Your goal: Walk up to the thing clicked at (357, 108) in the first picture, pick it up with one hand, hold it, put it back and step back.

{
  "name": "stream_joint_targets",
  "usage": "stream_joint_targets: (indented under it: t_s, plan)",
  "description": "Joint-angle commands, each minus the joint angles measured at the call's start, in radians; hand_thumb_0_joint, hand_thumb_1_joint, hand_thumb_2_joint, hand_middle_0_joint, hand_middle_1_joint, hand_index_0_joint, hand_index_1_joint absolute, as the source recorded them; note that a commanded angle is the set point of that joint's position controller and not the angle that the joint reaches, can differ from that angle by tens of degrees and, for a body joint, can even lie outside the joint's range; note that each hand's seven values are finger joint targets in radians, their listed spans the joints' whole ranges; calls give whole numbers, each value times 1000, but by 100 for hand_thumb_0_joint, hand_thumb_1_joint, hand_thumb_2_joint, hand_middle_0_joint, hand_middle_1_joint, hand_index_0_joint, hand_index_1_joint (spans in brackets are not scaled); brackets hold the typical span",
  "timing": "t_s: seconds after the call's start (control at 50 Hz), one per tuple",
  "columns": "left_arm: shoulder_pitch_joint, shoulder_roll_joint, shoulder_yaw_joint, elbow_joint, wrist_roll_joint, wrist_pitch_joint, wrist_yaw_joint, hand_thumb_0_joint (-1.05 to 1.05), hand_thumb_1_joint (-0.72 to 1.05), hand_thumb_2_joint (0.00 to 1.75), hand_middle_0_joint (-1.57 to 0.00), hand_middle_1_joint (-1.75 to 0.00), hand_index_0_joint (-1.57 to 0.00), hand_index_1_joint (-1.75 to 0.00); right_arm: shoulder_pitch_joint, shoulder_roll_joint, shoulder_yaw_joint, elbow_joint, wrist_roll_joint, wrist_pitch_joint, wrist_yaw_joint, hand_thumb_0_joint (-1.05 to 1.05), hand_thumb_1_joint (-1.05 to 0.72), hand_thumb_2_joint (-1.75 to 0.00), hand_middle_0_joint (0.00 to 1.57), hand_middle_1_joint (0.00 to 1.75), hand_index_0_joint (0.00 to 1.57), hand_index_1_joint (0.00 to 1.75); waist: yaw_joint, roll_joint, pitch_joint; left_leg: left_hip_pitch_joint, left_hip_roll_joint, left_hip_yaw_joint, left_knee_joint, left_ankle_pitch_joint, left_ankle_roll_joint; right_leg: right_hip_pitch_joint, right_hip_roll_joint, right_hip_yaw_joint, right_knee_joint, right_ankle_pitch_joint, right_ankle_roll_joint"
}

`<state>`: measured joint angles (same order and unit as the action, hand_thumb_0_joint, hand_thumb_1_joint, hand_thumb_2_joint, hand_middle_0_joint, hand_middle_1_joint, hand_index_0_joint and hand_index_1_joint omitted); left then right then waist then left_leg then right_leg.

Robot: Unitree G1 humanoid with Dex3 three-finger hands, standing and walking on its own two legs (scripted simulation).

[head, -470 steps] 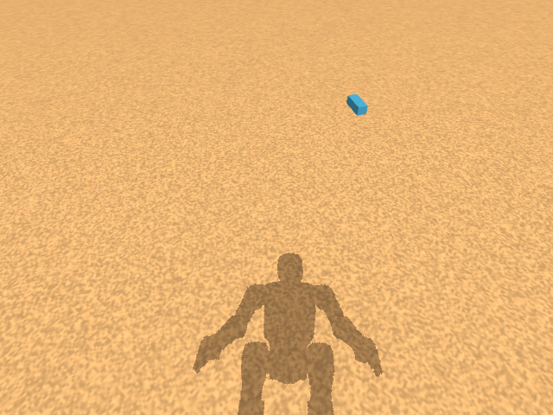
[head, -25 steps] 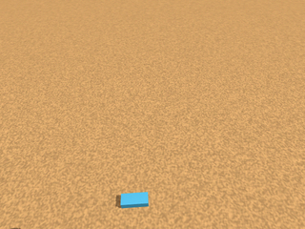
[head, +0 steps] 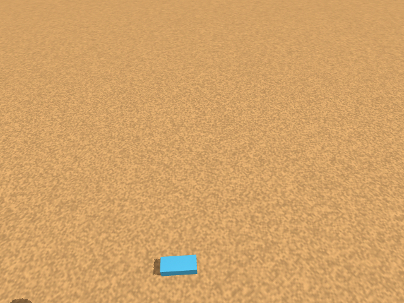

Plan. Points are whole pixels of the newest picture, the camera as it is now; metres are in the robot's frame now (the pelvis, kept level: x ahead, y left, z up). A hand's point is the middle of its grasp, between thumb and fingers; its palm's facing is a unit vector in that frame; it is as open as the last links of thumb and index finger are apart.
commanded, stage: stand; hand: left
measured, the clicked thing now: (179, 265) +0.44 +0.13 -0.75
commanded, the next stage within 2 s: walk up in 0.62 s
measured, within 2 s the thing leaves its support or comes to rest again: neither
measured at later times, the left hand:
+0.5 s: hand out of the picture +0.08 +0.25 -0.16, palm faces -0.03 -0.94 -0.35, open 7.4 cm
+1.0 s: hand out of the picture +0.09 +0.17 -0.18, palm faces -0.09 -0.92 -0.37, open 7.4 cm
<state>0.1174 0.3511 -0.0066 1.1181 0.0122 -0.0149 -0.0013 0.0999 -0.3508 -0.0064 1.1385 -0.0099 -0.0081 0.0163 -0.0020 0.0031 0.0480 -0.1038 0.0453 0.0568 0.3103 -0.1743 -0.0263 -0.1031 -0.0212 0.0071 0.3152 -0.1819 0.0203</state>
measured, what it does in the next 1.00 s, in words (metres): steps to the right: right foot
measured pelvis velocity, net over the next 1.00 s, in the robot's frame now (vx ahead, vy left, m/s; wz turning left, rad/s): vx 0.01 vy -0.11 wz -0.06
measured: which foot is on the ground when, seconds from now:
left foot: down 0.00-0.94, up 0.96-1.00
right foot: down 0.00-0.64, up 0.66-0.92, down 0.94-1.00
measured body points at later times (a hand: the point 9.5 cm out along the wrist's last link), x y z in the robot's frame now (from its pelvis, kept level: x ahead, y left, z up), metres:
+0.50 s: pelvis +0.00 +0.00 +0.00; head +0.01 +0.00 +0.45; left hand +0.08 +0.30 -0.13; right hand +0.08 -0.30 -0.13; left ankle +0.00 +0.13 -0.75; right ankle -0.01 -0.13 -0.75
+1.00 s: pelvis +0.01 -0.11 -0.04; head +0.05 -0.11 +0.41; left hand +0.09 +0.22 -0.15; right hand +0.03 -0.49 -0.13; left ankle -0.01 +0.10 -0.73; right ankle +0.04 -0.26 -0.75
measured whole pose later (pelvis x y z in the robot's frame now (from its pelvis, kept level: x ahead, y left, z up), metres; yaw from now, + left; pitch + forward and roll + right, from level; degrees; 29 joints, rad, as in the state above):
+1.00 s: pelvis +0.01 -0.11 -0.04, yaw -4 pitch -3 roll -1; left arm 0.22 0.41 0.11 0.92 0.06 0.06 -0.08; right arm 0.24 -0.50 -0.11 0.98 -0.03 0.00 -0.06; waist 0.00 0.01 0.14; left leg -0.30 0.16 -0.05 0.89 -0.55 0.00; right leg -0.35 -0.02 0.03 0.73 -0.33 0.03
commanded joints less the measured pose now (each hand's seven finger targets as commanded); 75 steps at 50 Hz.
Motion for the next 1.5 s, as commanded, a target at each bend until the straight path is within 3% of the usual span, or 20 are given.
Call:
stream_joint_targets:
  t_s: [0.0, 0.58, 0.62, 0.64, 0.68, 0.76, 0.82, 0.9, 0.92, 0.94, 0.96, 0.98, 1.04, 1.16, 1.22, 1.28, 1.3, 1.34, 1.36, 1.48]
  plan:
    - [-31, 212, 41, -57, -3, -17, 11, 0, 90, 90, -20, -30, -20, -30, -42, -216, -42, -58, -2, -19, -17, 0, -90, -90, 20, 30, 20, 30, -1, 4, -76, 40, 108, -88, -40, 139, 33, -15, -113, 71, -43, 167, -31]
    - [-29, 216, 48, -63, -1, -16, 12, 0, 90, 90, -20, -30, -20, -30, -38, -209, -42, -70, -1, -17, -20, 0, -90, -90, 20, 30, 20, 30, -2, -5, -67, 44, 105, -84, -39, 118, 38, -11, -116, 75, -52, 166, -35]
    - [-57, 276, 131, -172, 64, 56, -37, 0, 90, 90, -20, -30, -20, -30, 225, -409, -144, -56, -6, -36, -82, 0, -90, -90, 20, 30, 20, 30, -72, 14, -17, 191, 320, -293, -51, 168, 197, -347, 5, -14, 307, -222, -29]
    - [-40, 278, 137, -198, 73, 80, -46, 0, 90, 90, -20, -30, -20, -30, 245, -421, -163, -71, -6, -43, -93, 0, -90, -90, 20, 30, 20, 30, -63, 8, -13, 171, 409, -359, -64, 122, 251, -391, -11, 76, 505, -356, -25]
    - [13, 247, 145, -228, 65, 104, -63, 0, 90, 90, -20, -30, -20, -30, 174, -414, -179, -139, -17, -57, -107, 0, -90, -90, 20, 30, 20, 30, -18, 22, -22, 72, 457, -349, -66, 97, 278, -410, -52, 186, 693, -339, -38]
    - [46, 232, 153, -276, 43, 106, -94, 0, 90, 90, -20, -30, -20, -30, 124, -356, -168, -203, -35, -66, -104, 0, -90, -90, 20, 30, 20, 30, 6, 137, -6, 46, 306, -154, 3, 60, 208, -425, -52, 193, 623, -248, -39]
    - [31, 234, 158, -313, 43, 103, -109, 0, 90, 90, -20, -30, -20, -30, 107, -381, -175, -237, -39, -64, -99, 0, -90, -90, 20, 30, 20, 30, 9, 210, 20, -73, 306, -99, 57, 94, 210, -301, -83, 102, 454, -253, -25]
    - [280, 250, 169, -193, 35, 66, -77, 0, 90, 90, -20, -30, -20, -30, 33, -300, -136, -273, -39, -32, -71, 0, -90, -90, 20, 30, 20, 30, 104, 49, -59, -302, 126, 75, 428, -156, 126, 63, 50, -77, 196, -71, -17]
    - [309, 333, 191, -192, 46, 57, -62, 0, 90, 90, -20, -30, -20, -30, 82, -208, -104, -285, -30, -21, -70, 0, -90, -90, 20, 30, 20, 30, 131, -230, -34, -426, 22, 111, 635, -413, 89, 70, -30, 89, 63, -149, -44]
    - [254, 400, 198, -244, 55, 47, -48, 0, 90, 90, -20, -30, -20, -30, 116, -160, -80, -303, -11, -10, -71, 0, -90, -90, 20, 30, 20, 30, 109, -367, 5, -502, -72, -37, 800, -553, 47, -72, -223, 481, -95, -306, -119]
    - [150, 442, 195, -277, 51, 48, -42, 0, 90, 90, -20, -30, -20, -30, 119, -251, -110, -295, 1, -7, -77, 0, -90, -90, 20, 30, 20, 30, 69, -255, 13, -425, -48, -134, 857, -492, 42, -183, -301, 612, -175, -506, -240]
    - [95, 431, 190, -293, 43, 44, -36, 0, 90, 90, -20, -30, -20, -30, 143, -283, -114, -270, 6, -13, -75, 0, -90, -90, 20, 30, 20, 30, 42, -222, 51, -405, -6, -145, 859, -453, 44, -217, -308, 603, -151, -510, -278]
    - [49, 310, 153, -288, 20, 17, -9, 0, 90, 90, -20, -30, -20, -30, 222, -264, -94, -216, 21, -10, -58, 0, -90, -90, 20, 30, 20, 30, -4, -140, 0, -403, 30, -189, 757, -336, 50, -126, -203, 311, 11, -321, -203]
    - [130, 341, 148, -287, 7, -32, 28, 0, 90, 90, -20, -30, -20, -30, 148, -259, -100, -287, -20, 14, -35, 0, -90, -90, 20, 30, 20, 30, 34, -60, -6, -369, 23, -192, 560, -343, 53, -56, -369, 345, 150, 388, -306]
    - [115, 343, 138, -303, -4, -39, 42, 0, 90, 90, -20, -30, -20, -30, 156, -259, -113, -314, -24, 18, -20, 0, -90, -90, 20, 30, 20, 30, 20, -97, -40, -341, -2, -132, 533, -298, 60, -39, -356, 277, 218, 584, -290]
    - [38, 326, 120, -329, -11, -30, 45, 0, 90, 90, -20, -30, -20, -30, 204, -249, -127, -309, -21, 10, -10, 0, -90, -90, 20, 30, 20, 30, -36, -101, -73, -171, -33, -76, 331, -127, 78, -145, -282, 160, 325, 498, -207]
    - [36, 304, 112, -329, -16, -24, 44, 0, 90, 90, -20, -30, -20, -30, 214, -261, -133, -306, -22, 3, -11, 0, -90, -90, 20, 30, 20, 30, -40, -55, -88, -99, -18, -116, 242, 92, 94, -191, -215, 101, 399, 400, -148]
    - [56, 214, 91, -330, -31, -12, 43, 0, 90, 90, -20, -30, -20, -30, 136, -334, -144, -351, -18, -8, -15, 0, -90, -90, 20, 30, 20, 30, -2, 147, -125, -26, 230, -492, 162, 338, 256, -328, 15, -54, 601, -158, -33]
    - [51, 253, 102, -303, -23, -4, 48, 0, 90, 90, -20, -30, -20, -30, 132, -339, -140, -344, -10, -8, -10, 0, -90, -90, 20, 30, 20, 30, -21, 166, -124, -107, 291, -546, 148, 310, 339, -264, 10, 5, 657, -490, -39]
    - [109, 205, 88, -244, -22, -25, 36, 0, 90, 90, -20, -30, -20, -30, 38, -266, -103, -344, 5, -1, -25, 0, -90, -90, 20, 30, 20, 30, 41, 98, -134, -64, 151, -268, 315, 462, 199, -161, 1, -25, 275, -168, -40]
